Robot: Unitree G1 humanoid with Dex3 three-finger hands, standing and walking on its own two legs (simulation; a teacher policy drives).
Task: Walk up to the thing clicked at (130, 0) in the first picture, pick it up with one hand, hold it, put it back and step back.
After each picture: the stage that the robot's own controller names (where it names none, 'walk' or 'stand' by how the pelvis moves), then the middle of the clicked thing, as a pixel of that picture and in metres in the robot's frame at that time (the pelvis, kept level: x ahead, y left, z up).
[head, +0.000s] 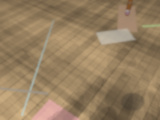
stand; (128, 7) +2.22 -0.75 -0.65
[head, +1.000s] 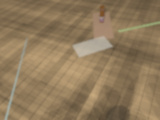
walk; (102, 14) +2.16 -0.18 -0.63
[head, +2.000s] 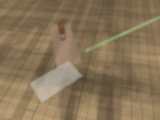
walk; (61, 31) +1.53 +0.29 -0.65
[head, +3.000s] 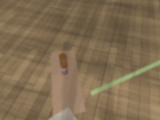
walk; (63, 64) +1.00 +0.22 -0.64
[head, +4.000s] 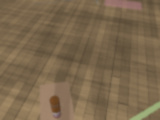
walk; (55, 107) +0.57 +0.20 -0.63
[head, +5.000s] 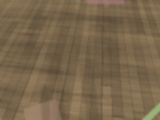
stand; out of the picture +0.32 +0.27 -0.64
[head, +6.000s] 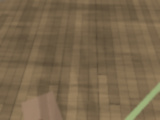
stand; out of the picture +0.33 +0.28 -0.64
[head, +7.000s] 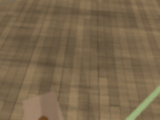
walk; out of the picture +0.38 +0.22 -0.64
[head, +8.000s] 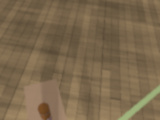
walk; (45, 113) +0.40 +0.22 -0.62
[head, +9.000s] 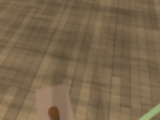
stand; (55, 117) +0.41 +0.19 -0.63
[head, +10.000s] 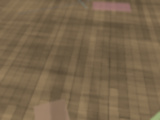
stand; out of the picture +0.39 +0.20 -0.66
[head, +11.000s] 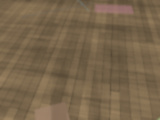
stand; out of the picture +0.38 +0.21 -0.66
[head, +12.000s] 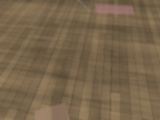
go down; out of the picture +0.37 +0.21 -0.66
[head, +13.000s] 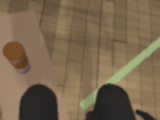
go down; (19, 60) +0.44 +0.24 -0.27
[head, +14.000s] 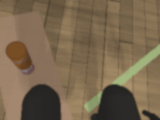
approach; (22, 60) +0.44 +0.25 -0.25
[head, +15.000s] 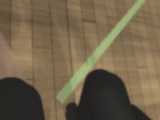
close in; out of the picture +0.42 +0.29 -0.16
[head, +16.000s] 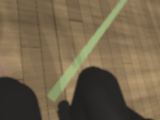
close; out of the picture +0.42 +0.29 -0.16
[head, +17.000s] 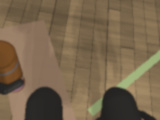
lift; (9, 72) +0.35 +0.25 -0.03
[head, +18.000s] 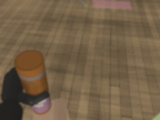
hold; (36, 87) +0.32 +0.15 +0.08
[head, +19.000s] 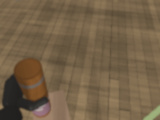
hold; (36, 92) +0.32 +0.16 +0.03
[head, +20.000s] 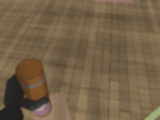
hold; (37, 92) +0.32 +0.16 +0.04
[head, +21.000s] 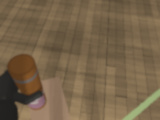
crouch; (31, 86) +0.34 +0.18 +0.00
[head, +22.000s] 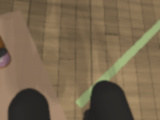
lower; out of the picture +0.46 +0.24 -0.07
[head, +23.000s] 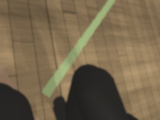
lower; out of the picture +0.44 +0.30 -0.16
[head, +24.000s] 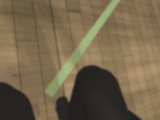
lower; out of the picture +0.43 +0.30 -0.16
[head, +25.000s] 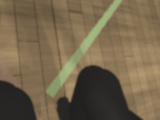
lower; out of the picture +0.42 +0.30 -0.16
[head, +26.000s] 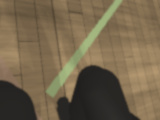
lower; out of the picture +0.42 +0.30 -0.16
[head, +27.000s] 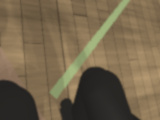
open; out of the picture +0.42 +0.29 -0.17
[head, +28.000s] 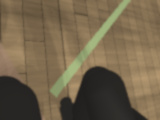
rise; out of the picture +0.41 +0.30 -0.16
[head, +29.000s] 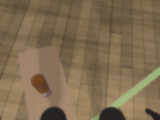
walk; (42, 87) +0.43 +0.22 -0.43
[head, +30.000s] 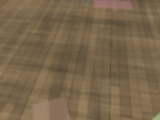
stand; out of the picture +0.38 +0.20 -0.60
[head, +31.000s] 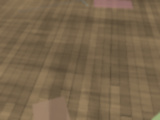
stand; out of the picture +0.38 +0.21 -0.60
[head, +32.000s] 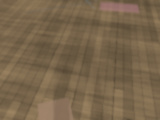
stand; out of the picture +0.38 +0.19 -0.63
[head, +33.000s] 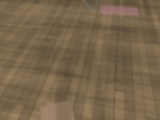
stand; out of the picture +0.40 +0.19 -0.66
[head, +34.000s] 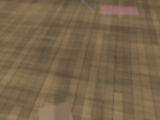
stand; out of the picture +0.37 +0.21 -0.66
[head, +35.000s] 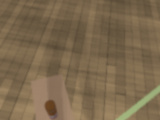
walk; (51, 110) +0.41 +0.17 -0.64
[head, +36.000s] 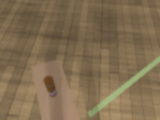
walk; (50, 87) +0.60 +0.26 -0.63
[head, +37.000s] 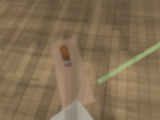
walk; (65, 56) +0.93 +0.22 -0.63
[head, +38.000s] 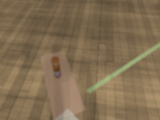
stand; (56, 67) +0.96 +0.24 -0.64
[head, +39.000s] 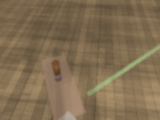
stand; (57, 71) +0.98 +0.25 -0.66
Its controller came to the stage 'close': yes
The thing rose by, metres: 0.68
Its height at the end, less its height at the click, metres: +0.00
